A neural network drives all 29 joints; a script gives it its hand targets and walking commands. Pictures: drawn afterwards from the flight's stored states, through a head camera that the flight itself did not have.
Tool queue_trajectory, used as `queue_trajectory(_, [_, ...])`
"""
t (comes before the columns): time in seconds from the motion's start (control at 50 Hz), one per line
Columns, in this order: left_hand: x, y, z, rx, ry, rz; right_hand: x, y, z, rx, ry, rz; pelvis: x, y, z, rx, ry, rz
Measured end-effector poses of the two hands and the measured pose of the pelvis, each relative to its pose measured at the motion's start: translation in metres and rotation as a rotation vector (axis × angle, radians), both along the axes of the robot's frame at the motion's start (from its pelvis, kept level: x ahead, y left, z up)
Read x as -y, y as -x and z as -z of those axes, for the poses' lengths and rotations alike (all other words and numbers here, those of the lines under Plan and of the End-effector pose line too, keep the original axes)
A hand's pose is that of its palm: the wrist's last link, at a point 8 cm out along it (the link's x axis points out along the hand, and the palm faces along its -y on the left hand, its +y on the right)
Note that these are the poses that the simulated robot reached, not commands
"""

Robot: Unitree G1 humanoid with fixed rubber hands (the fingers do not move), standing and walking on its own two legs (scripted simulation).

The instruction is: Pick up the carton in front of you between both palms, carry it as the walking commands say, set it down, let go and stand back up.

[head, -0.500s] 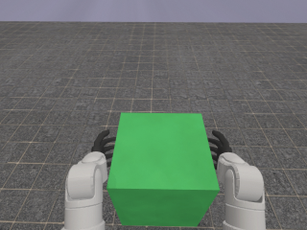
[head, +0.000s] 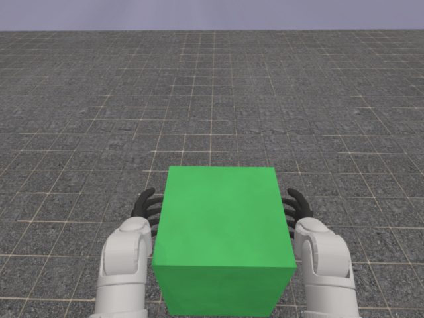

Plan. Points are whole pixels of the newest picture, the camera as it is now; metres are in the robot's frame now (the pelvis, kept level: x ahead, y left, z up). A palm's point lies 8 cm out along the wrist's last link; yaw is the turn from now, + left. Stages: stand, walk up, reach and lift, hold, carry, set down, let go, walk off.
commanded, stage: carry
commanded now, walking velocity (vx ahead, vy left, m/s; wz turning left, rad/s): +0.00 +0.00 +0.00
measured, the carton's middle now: (220, 243) +0.27 +0.00 -0.01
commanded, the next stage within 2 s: none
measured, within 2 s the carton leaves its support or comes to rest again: neither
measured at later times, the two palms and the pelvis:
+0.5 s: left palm (144, 220) +0.29 +0.15 +0.04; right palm (296, 221) +0.29 -0.15 +0.04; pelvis +0.00 +0.00 +0.00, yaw +0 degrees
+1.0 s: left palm (154, 161) +0.44 +0.15 +0.06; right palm (281, 158) +0.45 -0.14 +0.06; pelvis +0.16 +0.00 +0.02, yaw +1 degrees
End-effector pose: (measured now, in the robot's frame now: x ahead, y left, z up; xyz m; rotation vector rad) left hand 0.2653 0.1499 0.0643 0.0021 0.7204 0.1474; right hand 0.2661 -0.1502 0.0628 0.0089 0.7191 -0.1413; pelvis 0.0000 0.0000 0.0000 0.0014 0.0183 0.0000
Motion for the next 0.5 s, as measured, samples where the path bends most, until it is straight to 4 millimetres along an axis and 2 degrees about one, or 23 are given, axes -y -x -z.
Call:
queue_trajectory(0.3, [-0.001,-0.018,0.027,0.030,-0.035,0.026,-0.001,-0.018,0.027,0.031,0.034,-0.032,0.000,0.006,0.000,-0.001,-0.002,-0.001])
queue_trajectory(0.5, [-0.002,-0.026,0.021,0.081,-0.032,0.025,-0.002,-0.026,0.021,0.083,0.031,-0.027,-0.002,0.003,0.000,-0.002,0.000,-0.002])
